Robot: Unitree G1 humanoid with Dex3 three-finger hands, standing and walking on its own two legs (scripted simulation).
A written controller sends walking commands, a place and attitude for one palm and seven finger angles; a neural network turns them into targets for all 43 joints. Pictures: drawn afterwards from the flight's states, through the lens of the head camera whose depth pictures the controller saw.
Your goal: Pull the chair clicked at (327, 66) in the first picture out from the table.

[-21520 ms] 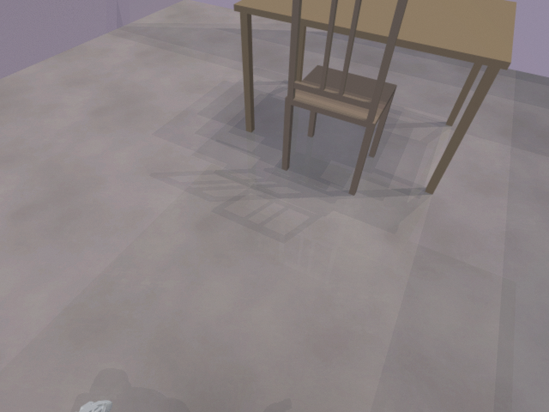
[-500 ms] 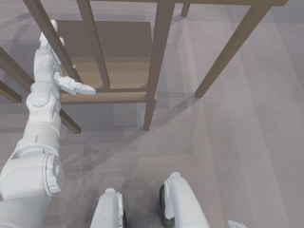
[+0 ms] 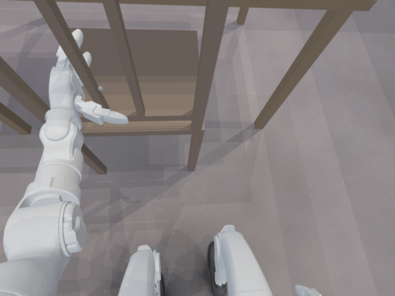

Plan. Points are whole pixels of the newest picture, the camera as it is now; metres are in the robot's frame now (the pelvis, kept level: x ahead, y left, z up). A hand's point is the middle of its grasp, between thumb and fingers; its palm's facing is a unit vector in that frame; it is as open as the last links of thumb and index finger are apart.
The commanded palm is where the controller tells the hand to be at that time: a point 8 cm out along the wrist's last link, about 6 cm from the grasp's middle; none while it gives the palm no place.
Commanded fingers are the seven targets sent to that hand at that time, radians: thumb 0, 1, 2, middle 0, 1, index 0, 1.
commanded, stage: hook a spindle and tug to test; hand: left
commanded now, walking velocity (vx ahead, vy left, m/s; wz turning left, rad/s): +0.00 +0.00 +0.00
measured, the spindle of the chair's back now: (77, 59) +0.54 +0.17 +0.07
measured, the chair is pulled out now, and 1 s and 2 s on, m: -0.01 0.02 0.08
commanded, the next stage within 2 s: step backward, pulling the chair out in 1.32 s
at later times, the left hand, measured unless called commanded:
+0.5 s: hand (99, 86) +0.52 +0.15 +0.03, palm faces -0.03 -1.00 -0.04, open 9.3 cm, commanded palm +0.49 +0.18 +0.03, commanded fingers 0.00 0.62 0.78 -0.50 -1.45 -0.50 -1.45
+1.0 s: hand (105, 97) +0.49 +0.13 +0.03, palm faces -0.04 -1.00 -0.04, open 5.0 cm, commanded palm +0.46 +0.18 +0.03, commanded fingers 0.00 0.90 0.90 -0.50 -1.45 -0.50 -1.45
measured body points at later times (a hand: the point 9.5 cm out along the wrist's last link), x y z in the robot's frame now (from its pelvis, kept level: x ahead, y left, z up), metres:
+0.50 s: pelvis +0.01 +0.01 +0.00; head +0.18 +0.02 +0.42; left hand +0.51 +0.20 +0.03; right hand +0.04 -0.26 -0.12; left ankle -0.01 +0.11 -0.61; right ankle +0.07 -0.14 -0.61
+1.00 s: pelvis +0.02 +0.00 +0.02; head +0.18 +0.01 +0.44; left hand +0.49 +0.19 +0.03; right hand +0.08 -0.26 -0.11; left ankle -0.01 +0.11 -0.61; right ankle +0.07 -0.14 -0.61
